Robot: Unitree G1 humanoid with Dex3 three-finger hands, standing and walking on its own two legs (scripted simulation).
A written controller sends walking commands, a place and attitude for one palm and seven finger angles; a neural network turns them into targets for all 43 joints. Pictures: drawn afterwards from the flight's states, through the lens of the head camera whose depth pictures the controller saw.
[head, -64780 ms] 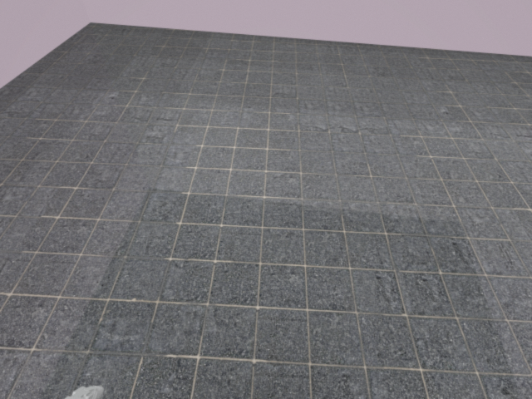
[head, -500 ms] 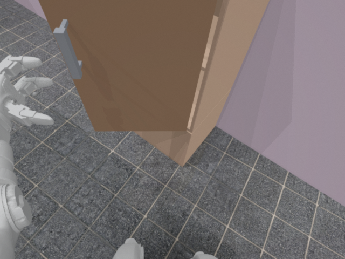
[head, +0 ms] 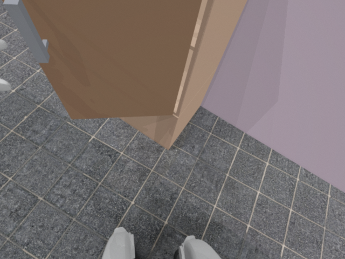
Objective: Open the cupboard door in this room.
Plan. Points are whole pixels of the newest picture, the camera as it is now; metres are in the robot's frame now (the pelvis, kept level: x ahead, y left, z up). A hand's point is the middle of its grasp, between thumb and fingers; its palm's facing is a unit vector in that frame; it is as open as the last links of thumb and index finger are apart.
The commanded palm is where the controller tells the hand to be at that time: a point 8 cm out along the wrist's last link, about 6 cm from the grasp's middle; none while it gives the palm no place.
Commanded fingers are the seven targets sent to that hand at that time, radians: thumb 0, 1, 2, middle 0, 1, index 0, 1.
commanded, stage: move the hooked fingers beside the handle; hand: left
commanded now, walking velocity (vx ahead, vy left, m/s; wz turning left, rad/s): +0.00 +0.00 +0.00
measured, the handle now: (31, 27) +0.59 +0.27 +0.12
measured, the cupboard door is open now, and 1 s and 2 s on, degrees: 40 40 40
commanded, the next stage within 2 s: slide the fingers in behind the handle in 0.96 s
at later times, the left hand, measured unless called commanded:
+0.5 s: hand out of the picture +0.53 +0.34 +0.13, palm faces +0.08 -1.00 +0.00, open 14.0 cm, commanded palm +0.51 +0.36 +0.12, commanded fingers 0.00 -0.50 0.30 -0.30 -1.20 -0.30 -1.20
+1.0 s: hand out of the picture +0.52 +0.33 +0.13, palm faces +0.09 -1.00 +0.01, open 14.0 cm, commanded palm +0.51 +0.36 +0.12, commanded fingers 0.00 -0.50 0.30 -0.30 -1.20 -0.30 -1.20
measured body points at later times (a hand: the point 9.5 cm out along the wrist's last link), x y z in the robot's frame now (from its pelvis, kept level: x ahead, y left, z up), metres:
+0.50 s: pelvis +0.01 +0.01 -0.01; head +0.16 +0.05 +0.42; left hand +0.52 +0.39 +0.13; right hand -0.03 -0.25 -0.09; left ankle +0.05 +0.11 -0.68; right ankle -0.03 -0.14 -0.68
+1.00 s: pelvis +0.00 +0.01 -0.01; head +0.14 +0.05 +0.42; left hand +0.51 +0.38 +0.13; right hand -0.01 -0.26 -0.10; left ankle +0.05 +0.11 -0.68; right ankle -0.03 -0.14 -0.68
